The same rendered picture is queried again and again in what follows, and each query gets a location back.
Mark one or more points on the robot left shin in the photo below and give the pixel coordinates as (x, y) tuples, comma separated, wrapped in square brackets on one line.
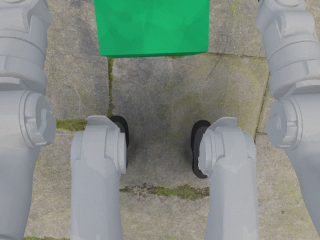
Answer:
[(76, 145)]

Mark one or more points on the right robot forearm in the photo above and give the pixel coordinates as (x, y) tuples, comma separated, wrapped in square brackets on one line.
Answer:
[(291, 47)]

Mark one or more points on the robot left upper arm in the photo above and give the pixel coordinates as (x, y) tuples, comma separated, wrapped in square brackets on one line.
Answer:
[(26, 125)]

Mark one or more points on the left robot forearm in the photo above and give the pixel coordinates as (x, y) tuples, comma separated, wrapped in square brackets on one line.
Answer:
[(23, 44)]

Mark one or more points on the robot left foot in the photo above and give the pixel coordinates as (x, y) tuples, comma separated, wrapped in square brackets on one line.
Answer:
[(122, 124)]

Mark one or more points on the carton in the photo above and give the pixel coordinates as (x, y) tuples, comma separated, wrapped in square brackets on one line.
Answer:
[(152, 28)]

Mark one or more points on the robot right upper arm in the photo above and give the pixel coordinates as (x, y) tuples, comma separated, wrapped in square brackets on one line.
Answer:
[(294, 126)]

